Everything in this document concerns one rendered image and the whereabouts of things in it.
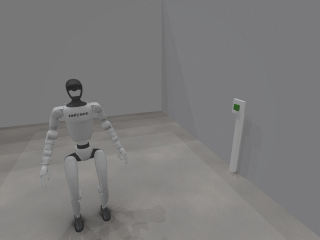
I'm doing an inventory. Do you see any right robot upper arm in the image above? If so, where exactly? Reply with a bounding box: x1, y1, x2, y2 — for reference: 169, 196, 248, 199
47, 106, 64, 140

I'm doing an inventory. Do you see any humanoid robot head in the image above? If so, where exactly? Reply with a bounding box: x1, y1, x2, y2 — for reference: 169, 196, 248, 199
65, 79, 88, 108

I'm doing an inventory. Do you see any left robot upper arm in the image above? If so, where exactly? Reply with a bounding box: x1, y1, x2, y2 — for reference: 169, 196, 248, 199
89, 102, 111, 130

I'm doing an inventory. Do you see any robot right hand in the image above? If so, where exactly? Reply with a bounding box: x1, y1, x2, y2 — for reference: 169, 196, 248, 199
39, 165, 53, 190

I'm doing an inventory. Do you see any robot left forearm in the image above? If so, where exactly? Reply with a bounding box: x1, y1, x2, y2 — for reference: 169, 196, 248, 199
107, 121, 123, 149

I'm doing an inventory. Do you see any panel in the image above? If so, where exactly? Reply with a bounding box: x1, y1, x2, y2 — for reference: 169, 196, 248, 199
229, 98, 246, 173

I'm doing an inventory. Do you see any left robot shin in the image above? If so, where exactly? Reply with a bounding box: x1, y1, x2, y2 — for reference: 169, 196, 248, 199
99, 188, 109, 209

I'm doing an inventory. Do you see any button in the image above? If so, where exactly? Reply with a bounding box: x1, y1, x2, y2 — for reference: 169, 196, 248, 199
233, 104, 240, 111

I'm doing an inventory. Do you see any robot right forearm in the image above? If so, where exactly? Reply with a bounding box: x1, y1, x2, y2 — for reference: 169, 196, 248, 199
41, 131, 55, 165

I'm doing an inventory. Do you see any robot left hand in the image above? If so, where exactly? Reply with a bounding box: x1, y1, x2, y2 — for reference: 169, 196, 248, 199
117, 147, 128, 166

